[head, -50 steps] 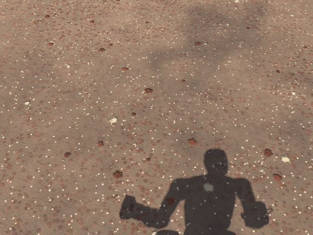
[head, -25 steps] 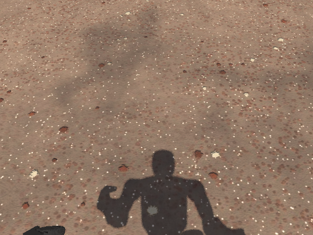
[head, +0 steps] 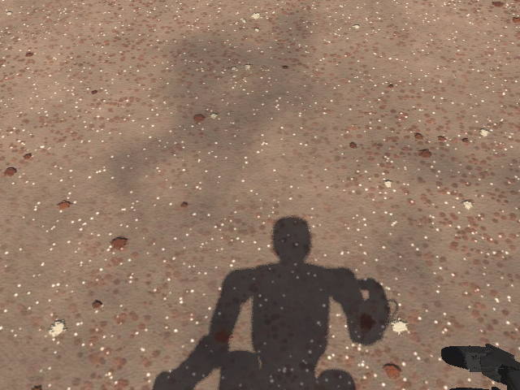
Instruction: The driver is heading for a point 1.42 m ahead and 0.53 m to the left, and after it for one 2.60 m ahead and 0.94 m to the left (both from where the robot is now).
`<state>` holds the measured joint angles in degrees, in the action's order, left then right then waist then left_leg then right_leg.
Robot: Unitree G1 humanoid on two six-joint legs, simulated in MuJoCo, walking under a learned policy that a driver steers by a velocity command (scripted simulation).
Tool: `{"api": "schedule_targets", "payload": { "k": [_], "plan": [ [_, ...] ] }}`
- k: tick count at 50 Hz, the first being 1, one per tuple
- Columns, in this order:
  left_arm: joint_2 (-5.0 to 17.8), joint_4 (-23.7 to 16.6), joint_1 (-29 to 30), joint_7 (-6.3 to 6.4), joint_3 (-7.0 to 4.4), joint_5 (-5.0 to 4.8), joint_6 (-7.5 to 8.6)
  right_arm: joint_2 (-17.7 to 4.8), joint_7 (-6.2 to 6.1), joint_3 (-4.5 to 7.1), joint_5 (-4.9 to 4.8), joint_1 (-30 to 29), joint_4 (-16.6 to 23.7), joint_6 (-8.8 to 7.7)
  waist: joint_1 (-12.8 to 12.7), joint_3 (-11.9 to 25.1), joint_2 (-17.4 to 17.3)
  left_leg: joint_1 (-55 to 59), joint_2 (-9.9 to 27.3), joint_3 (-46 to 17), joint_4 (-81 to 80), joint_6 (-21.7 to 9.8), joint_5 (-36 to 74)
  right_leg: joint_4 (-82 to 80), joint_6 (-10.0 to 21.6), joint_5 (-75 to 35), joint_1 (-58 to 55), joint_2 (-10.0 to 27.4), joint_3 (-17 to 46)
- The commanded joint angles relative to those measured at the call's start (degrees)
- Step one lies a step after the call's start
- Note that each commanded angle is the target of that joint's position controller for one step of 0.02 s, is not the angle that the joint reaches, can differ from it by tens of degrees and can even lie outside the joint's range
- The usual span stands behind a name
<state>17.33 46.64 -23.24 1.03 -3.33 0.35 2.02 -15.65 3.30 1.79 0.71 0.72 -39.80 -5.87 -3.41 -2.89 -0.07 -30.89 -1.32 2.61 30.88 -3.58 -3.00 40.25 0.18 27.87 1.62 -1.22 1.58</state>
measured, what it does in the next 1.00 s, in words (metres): walks ahead, turning left: right foot, then left foot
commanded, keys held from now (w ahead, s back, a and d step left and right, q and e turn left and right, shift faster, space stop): q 0.34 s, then w+q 0.66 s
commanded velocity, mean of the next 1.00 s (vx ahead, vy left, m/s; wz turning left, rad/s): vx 0.29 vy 0.00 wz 0.49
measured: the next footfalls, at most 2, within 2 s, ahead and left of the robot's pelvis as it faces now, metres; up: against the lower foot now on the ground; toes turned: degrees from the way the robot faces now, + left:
right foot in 0.40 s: +0.23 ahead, -0.13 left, +0.00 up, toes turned +17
left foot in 0.86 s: +0.29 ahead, +0.21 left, +0.00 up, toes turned +32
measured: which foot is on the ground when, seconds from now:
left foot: down 0.00-0.42, up 0.44-0.84, down 0.86-1.00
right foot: up 0.00-0.38, down 0.40-0.88, up 0.90-1.00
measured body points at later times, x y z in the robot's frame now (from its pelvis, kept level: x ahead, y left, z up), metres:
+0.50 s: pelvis +0.14 -0.03 +0.02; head +0.16 -0.04 +0.47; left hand +0.20 +0.27 -0.06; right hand +0.35 -0.27 -0.09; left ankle +0.12 +0.09 -0.67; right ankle +0.19 -0.14 -0.72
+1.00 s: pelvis +0.28 +0.11 +0.02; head +0.30 +0.15 +0.47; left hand +0.21 +0.41 -0.09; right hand +0.55 -0.04 -0.07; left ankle +0.25 +0.19 -0.72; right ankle +0.31 -0.07 -0.62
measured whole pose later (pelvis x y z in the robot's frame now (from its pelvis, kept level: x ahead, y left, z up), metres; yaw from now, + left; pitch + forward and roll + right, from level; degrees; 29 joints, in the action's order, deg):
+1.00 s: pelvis +0.28 +0.11 +0.02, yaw +33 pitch +2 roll -1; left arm 18.3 41.4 -15.7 0.3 -4.0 -0.1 5.7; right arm -16.5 2.0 3.4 -0.9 13.0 -37.3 -2.1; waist -1.0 -1.4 1.6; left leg -19.0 -3.3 -0.3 30.5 -4.4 -14.0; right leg 66.7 -1.3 21.0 26.9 4.7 0.9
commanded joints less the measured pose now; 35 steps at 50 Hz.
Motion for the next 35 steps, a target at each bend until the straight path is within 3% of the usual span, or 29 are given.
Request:
{"api": "schedule_targets", "payload": {
  "k": [1, 2, 3, 4, 5, 7, 9, 11, 14, 17, 19, 20, 21, 22, 23, 24, 26, 30, 35],
  "plan": [
    [8.30, -3.38, -6.46, -0.83, -0.99, -0.48, 2.06, -10.84, -0.60, 3.32, -1.30, 18.48, -0.81, 1.21, 8.26, 30.31, -8.52, 53.18, 22.12, -36.41, -5.35, -18.37, 29.27, 41.70, -2.86, 7.76, 31.55, -1.50, 7.44],
    [8.55, -6.16, 0.79, -0.88, -1.01, -1.64, 2.22, -9.34, -0.93, 2.84, -1.58, 13.29, 0.13, 1.70, 7.50, 20.22, -5.83, 44.55, 19.39, -28.39, -6.56, -15.69, 25.97, 39.36, -2.58, 5.06, 34.82, 1.36, 5.45],
    [7.91, -7.05, 4.85, -0.45, -0.79, -1.01, 2.12, -8.22, -1.16, 2.47, -1.40, 9.92, 0.45, 1.94, 6.16, 12.19, -0.78, 34.09, 16.78, -23.23, -8.66, -14.24, 27.46, 35.06, -2.80, 2.23, 35.40, 3.22, 3.57],
    [7.96, -7.72, 6.22, 0.23, -1.15, -0.16, 1.45, -7.95, -1.56, 2.49, -0.99, 8.33, 0.84, 2.00, 4.72, 9.70, 0.20, 26.90, 15.43, -21.16, -10.32, -13.51, 27.27, 31.44, -2.93, -0.36, 32.65, 4.60, 3.46],
    [7.16, -7.99, 5.20, 0.60, -1.10, -0.05, 0.63, -8.92, -1.76, 2.83, -0.32, 7.60, 1.04, 2.25, 2.92, 8.47, -1.15, 20.96, 14.08, -20.26, -12.39, -13.42, 25.99, 29.27, -3.20, -1.83, 28.70, 4.76, 3.43],
    [4.77, -7.65, 2.45, 1.33, -0.57, 0.08, -0.57, -9.68, -1.94, 3.30, -0.01, 5.76, 1.36, 2.43, 0.67, 8.22, -3.70, 14.05, 12.65, -17.38, -14.20, -13.60, 25.81, 22.70, -4.09, -2.36, 24.39, 4.31, 2.56],
    [4.17, -8.17, 3.57, 1.89, -0.34, 0.51, -1.06, -10.82, -2.47, 3.87, -0.28, 5.61, 1.39, 2.91, 0.70, 9.24, -4.62, 11.84, 11.82, -16.30, -14.03, -13.38, 25.55, 16.73, -4.86, -4.95, 23.09, 3.39, 1.94],
    [4.37, -8.67, 5.59, 1.96, -0.40, 0.61, -1.45, -11.51, -3.23, 4.31, -0.95, 5.75, 1.45, 3.95, 1.33, 10.62, -4.68, 10.74, 10.53, -16.34, -13.74, -11.88, 16.63, 12.22, -5.08, -10.70, 21.68, 2.83, 2.47],
    [4.32, -10.31, 10.56, 1.69, -0.42, 0.16, -1.81, -11.50, -4.03, 4.50, -1.49, 6.46, 1.42, 5.52, 2.99, 9.27, -5.94, 9.29, 8.85, -19.01, -13.96, -9.80, -1.62, 5.66, -5.13, -14.61, 20.80, 1.60, 3.11],
    [4.88, -11.57, 12.96, 1.17, -0.75, -0.21, -1.09, -11.26, -4.28, 4.52, -1.53, 7.25, 1.61, 6.65, 3.86, 8.09, -7.79, 11.42, 8.65, -23.79, -11.41, -8.69, -7.24, -1.75, -4.61, -12.53, 19.56, 0.20, 3.28],
    [4.73, -11.12, 10.31, 0.60, -1.15, -0.67, 0.02, -10.12, -4.47, 4.08, -2.09, 6.62, 2.16, 7.14, 1.73, 9.01, -7.64, 10.49, 6.85, -25.91, -8.44, -6.44, -16.51, -12.56, -2.89, -16.26, 12.49, 0.07, 2.12],
    [6.28, -11.10, 8.92, 0.78, -1.74, -0.51, 0.38, -7.97, -4.51, 3.38, -1.94, 7.91, 2.17, 7.15, 1.26, 8.84, -5.49, 6.38, 4.02, -24.65, -4.30, -3.91, -24.06, -17.10, -0.87, -14.52, 6.90, 4.19, 4.61],
    [10.16, -11.36, 6.49, 1.30, -2.62, 0.73, 0.18, -3.79, -4.28, 2.21, -1.47, 9.00, 2.92, 6.86, 1.46, 10.37, 5.44, -1.82, -1.52, -16.46, 9.95, -0.19, -32.07, -21.63, 4.31, -5.16, 0.31, 16.83, 17.33],
    [13.49, -10.24, 4.97, 0.57, -3.60, 2.40, 0.14, -5.45, -4.02, 2.63, -1.85, 8.02, 5.67, 5.77, 1.97, 6.66, 17.02, -12.53, -4.72, -9.29, 21.10, 0.79, -31.65, -28.59, 11.56, 4.81, 2.39, 24.38, 34.62],
    [10.80, -11.36, 7.48, 0.52, -2.97, 1.98, 0.80, -9.45, -3.88, 3.74, -1.68, 8.34, 5.31, 5.19, 2.43, 4.38, 13.29, -14.15, -0.30, -11.23, 27.94, 1.61, -26.96, -29.14, 12.91, 10.04, 3.72, 23.91, 34.60],
    [8.08, -11.60, 9.68, 0.83, -2.36, 0.71, 1.06, -11.09, -3.67, 4.54, -1.71, 8.99, 4.23, 5.27, 3.02, 3.00, 10.52, -14.82, 0.53, -10.45, 30.20, 2.63, -23.00, -28.53, 10.76, 8.45, 4.08, 20.91, 28.16],
    [6.62, -11.51, 10.59, 1.29, -1.91, -0.34, 1.24, -9.46, -3.49, 4.54, -1.41, 9.70, 3.19, 5.69, 2.63, 2.09, 8.70, -16.14, 2.18, -8.80, 33.57, 4.90, -17.17, -28.44, 8.15, 1.11, 2.76, 17.41, 19.63],
    [6.55, -10.08, 6.57, 1.27, -2.20, 0.34, 2.22, -5.65, -2.42, 3.54, -1.93, 5.45, 5.58, 5.20, 0.06, 1.79, 7.61, -15.13, 4.03, -6.06, 29.98, 6.59, -9.12, -30.63, 8.35, -9.41, 2.16, 15.93, 9.12],
    [9.39, -8.49, 5.39, 0.56, -3.50, -0.30, 2.29, -3.69, -1.15, 2.56, -1.89, 1.06, 8.08, 4.94, -1.31, 1.11, 7.76, -8.72, 5.22, -3.44, 16.04, 6.23, -6.61, -31.07, 8.70, -14.75, 2.51, 17.13, 1.57]
  ]
}}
